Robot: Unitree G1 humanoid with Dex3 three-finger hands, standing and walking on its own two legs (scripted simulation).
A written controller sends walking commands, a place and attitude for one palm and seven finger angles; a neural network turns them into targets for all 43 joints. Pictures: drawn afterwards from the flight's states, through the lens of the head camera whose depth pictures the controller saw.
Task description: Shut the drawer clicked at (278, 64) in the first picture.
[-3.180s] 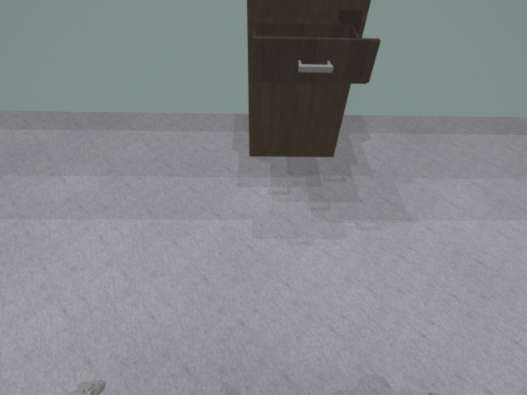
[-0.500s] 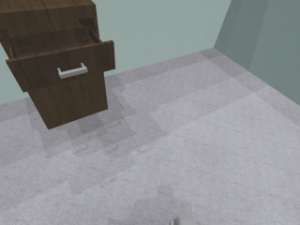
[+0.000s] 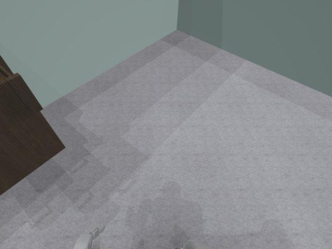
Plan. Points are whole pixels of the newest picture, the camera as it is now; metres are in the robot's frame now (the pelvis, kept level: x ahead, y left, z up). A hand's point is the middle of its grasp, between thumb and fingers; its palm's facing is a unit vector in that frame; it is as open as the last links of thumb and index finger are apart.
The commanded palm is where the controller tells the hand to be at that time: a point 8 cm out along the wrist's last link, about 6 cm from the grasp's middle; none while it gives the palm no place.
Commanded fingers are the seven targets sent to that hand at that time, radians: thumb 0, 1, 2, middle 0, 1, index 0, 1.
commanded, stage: walk to a spot facing it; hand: left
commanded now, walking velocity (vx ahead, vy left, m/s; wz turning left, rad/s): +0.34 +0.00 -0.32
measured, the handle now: out of the picture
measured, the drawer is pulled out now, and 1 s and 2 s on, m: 0.30 0.30 0.30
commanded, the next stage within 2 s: turn to face it in 0.20 s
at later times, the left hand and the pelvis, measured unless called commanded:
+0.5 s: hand out of the picture +0.15 +0.21 -0.17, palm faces +0.06 -0.98 -0.17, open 7.4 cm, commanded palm none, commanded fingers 0.00 0.90 0.90 -0.20 -0.30 -0.20 -0.30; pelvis +0.20 +0.04 +0.01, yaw -3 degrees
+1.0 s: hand (94, 181) +0.32 +0.22 -0.12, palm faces +0.22 -0.94 -0.27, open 7.4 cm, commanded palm none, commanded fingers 0.00 0.90 0.90 -0.20 -0.30 -0.20 -0.30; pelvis +0.22 +0.00 +0.02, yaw +12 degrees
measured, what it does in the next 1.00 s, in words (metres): walks ahead: left foot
